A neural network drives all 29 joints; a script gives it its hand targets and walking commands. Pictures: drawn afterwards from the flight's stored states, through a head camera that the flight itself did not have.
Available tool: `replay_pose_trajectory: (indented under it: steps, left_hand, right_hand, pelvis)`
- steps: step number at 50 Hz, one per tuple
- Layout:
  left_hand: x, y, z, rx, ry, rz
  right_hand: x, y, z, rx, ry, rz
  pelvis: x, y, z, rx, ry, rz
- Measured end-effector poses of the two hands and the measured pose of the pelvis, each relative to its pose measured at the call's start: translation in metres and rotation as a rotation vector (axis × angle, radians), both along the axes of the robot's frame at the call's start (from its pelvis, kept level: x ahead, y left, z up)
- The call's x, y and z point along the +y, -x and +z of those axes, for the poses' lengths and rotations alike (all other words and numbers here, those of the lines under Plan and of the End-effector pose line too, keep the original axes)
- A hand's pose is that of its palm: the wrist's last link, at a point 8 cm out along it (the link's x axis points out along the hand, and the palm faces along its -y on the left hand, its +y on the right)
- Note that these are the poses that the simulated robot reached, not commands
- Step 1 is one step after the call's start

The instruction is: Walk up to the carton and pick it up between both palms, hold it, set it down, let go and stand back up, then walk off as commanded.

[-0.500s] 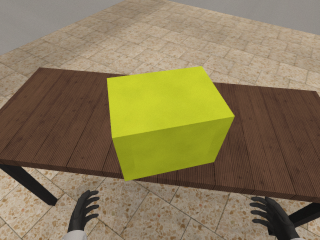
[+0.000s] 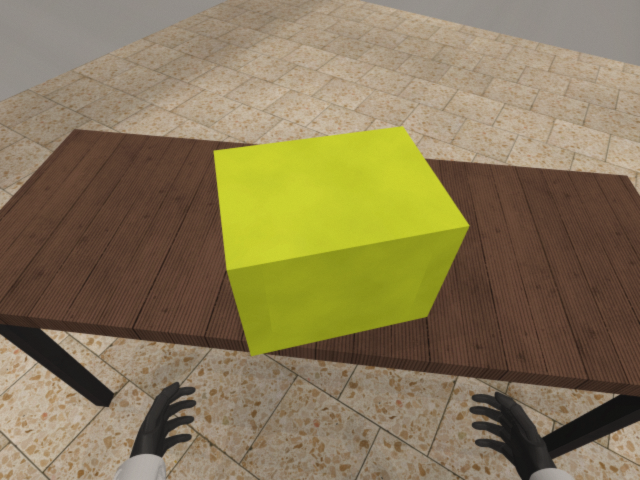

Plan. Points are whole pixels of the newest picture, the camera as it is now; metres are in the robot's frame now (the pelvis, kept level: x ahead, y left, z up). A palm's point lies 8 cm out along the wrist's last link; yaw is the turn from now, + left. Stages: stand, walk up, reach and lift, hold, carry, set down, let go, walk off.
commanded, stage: set down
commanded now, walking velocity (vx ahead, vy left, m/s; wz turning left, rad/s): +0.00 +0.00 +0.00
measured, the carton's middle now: (327, 239) +0.47 +0.01 -0.01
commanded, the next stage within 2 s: let go in 0.46 s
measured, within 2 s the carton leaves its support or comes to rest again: neither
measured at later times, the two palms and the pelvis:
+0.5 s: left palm (145, 456) +0.16 +0.24 -0.08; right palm (505, 479) +0.15 -0.22 -0.09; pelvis +0.00 +0.02 +0.00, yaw +0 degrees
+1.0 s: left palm (141, 452) +0.16 +0.24 -0.08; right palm (508, 478) +0.15 -0.22 -0.09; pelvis +0.01 +0.02 +0.00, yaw +1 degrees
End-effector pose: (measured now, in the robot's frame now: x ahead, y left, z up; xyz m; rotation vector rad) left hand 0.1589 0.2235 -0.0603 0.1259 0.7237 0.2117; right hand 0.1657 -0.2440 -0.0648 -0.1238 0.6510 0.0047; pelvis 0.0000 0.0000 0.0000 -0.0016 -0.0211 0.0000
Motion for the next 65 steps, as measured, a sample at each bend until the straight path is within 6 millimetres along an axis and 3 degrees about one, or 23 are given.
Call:
replay_pose_trajectory:
  steps: [32, 49, 53, 59, 65]
  left_hand:
    - [0.019, -0.002, -0.023, 0.141, -0.007, -0.09]
    - [0.018, -0.005, -0.02, 0.12, -0.021, -0.115]
    - [0.037, 0.008, -0.032, 0.138, -0.052, -0.095]
    - [0.072, 0.049, -0.048, 0.265, -0.097, -0.038]
    - [0.088, 0.088, -0.058, 0.397, -0.112, -0.017]
  right_hand:
    - [0.035, 0.017, -0.028, 0.105, 0.05, -0.071]
    - [0.024, 0.013, -0.026, 0.091, 0.089, -0.072]
    - [0.004, 0.028, -0.033, 0.224, 0.172, -0.07]
    - [-0.032, 0.055, -0.031, 0.342, 0.267, -0.104]
    - [-0.05, 0.075, -0.028, 0.407, 0.311, -0.128]
  pelvis:
    - [0.021, -0.004, -0.001, -0.052, 0.012, -0.004]
    - [0.021, -0.006, -0.003, -0.072, 0.012, 0.005]
    - [0.016, -0.005, -0.005, -0.053, 0.004, 0.019]
    - [0.012, -0.006, -0.005, -0.054, 0.006, 0.026]
    - [0.011, -0.002, -0.002, -0.058, 0.008, 0.031]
